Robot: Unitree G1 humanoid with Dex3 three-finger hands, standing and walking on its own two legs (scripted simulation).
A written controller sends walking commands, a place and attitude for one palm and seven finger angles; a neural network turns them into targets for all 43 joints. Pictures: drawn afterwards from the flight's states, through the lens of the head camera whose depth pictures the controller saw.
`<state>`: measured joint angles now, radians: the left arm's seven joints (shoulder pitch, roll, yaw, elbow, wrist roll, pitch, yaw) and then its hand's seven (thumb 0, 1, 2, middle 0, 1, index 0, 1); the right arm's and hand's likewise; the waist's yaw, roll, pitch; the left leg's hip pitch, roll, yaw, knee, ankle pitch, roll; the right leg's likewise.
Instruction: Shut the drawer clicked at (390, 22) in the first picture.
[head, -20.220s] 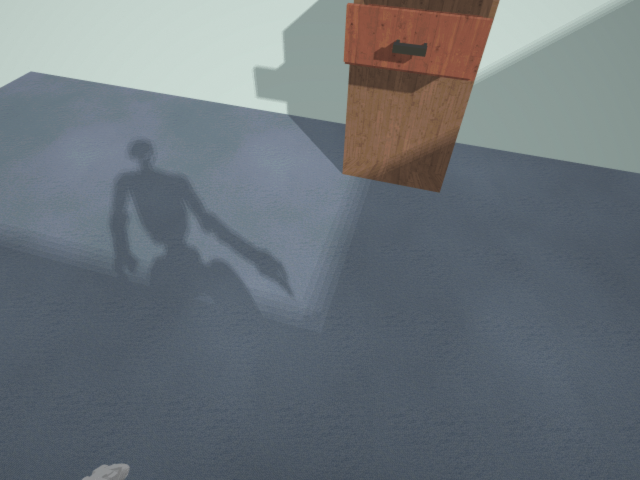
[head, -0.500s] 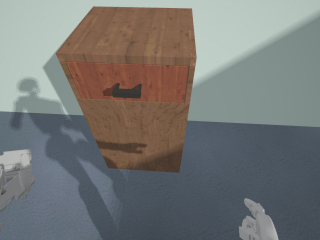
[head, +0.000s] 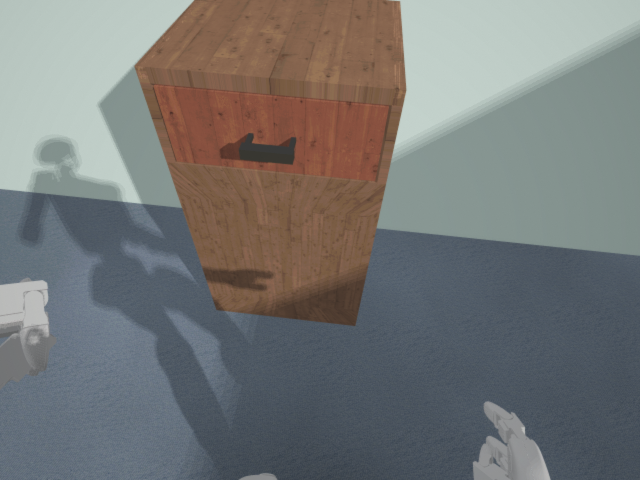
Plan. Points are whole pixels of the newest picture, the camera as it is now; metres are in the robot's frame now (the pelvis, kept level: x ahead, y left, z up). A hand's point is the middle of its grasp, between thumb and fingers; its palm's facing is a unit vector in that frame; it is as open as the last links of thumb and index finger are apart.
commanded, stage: step back with the hand held close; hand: left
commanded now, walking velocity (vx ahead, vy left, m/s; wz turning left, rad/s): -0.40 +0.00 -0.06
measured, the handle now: (269, 146) +0.70 +0.14 +0.00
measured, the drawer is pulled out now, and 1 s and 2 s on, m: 0.00 0.00 0.00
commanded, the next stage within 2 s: stop stepping back and stand still in 0.46 s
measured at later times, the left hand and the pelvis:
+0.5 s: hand (16, 430) +0.13 +0.23 +0.18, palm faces +0.32 -0.85 -0.43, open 3.3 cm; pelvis -0.08 +0.00 +0.00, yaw -5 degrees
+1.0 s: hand out of the picture +0.09 +0.25 +0.18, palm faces +0.34 -0.87 -0.36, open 3.3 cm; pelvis -0.13 +0.02 +0.02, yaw -5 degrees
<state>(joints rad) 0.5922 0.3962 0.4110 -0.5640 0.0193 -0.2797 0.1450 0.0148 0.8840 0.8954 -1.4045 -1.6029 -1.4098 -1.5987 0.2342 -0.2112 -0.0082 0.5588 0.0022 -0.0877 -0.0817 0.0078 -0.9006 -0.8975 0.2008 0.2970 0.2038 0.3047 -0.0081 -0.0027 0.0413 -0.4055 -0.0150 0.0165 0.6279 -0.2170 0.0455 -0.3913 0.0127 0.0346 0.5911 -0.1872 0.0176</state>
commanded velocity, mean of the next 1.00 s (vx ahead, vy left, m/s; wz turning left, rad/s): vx -0.16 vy -0.02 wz -0.02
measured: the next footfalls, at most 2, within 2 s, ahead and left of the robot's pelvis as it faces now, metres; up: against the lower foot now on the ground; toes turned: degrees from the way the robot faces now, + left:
right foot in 0.46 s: -0.12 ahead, -0.09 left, +0.00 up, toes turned -6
left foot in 1.22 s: -0.02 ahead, +0.11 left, +0.00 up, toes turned -6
